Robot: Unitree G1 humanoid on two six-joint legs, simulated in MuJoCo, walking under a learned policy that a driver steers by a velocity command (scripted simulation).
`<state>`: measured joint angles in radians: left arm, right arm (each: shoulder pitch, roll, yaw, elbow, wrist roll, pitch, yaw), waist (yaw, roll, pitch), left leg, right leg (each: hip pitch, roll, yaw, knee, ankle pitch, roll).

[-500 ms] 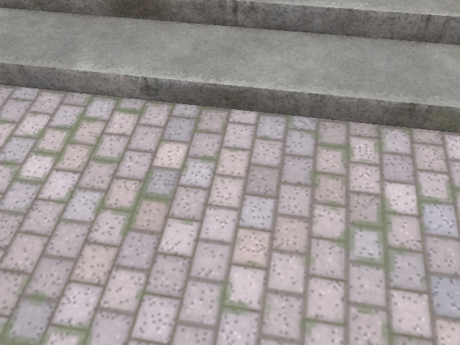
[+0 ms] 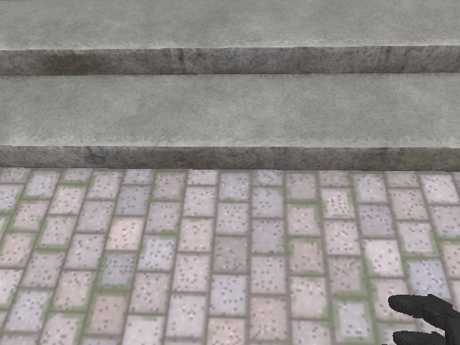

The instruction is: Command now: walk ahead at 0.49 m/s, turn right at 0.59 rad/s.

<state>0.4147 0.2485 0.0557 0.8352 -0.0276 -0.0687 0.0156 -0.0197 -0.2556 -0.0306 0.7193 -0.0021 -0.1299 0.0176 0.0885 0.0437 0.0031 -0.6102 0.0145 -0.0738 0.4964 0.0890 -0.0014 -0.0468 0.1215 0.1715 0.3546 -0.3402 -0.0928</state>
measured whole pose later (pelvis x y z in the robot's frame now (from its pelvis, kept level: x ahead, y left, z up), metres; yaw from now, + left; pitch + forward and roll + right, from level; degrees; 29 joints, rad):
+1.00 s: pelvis +0.22 +0.00 +0.00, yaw -13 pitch -1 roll +0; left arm 0.20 0.22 0.04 0.80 0.01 0.00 0.02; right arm 0.22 -0.23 -0.01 0.91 -0.01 -0.02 -0.02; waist 0.00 -0.01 0.01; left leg -0.22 0.03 0.01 0.55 -0.32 -0.02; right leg -0.29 0.01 0.02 0.54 -0.24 0.00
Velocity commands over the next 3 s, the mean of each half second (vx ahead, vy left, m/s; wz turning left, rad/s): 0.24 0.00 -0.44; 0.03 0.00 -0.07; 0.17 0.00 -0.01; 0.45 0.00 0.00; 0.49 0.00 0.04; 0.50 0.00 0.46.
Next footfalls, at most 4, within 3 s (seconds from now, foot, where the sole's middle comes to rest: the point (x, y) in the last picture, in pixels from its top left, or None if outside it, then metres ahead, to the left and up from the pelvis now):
0.08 left None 0.23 0.12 -0.77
0.52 right None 0.26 -0.14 -0.77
0.80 left None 0.28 0.12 -0.77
1.88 left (267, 275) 0.69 0.02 -0.77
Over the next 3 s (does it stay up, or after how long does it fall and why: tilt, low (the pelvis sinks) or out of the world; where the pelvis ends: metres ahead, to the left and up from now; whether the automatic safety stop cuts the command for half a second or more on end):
stays up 1.08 -0.11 0.00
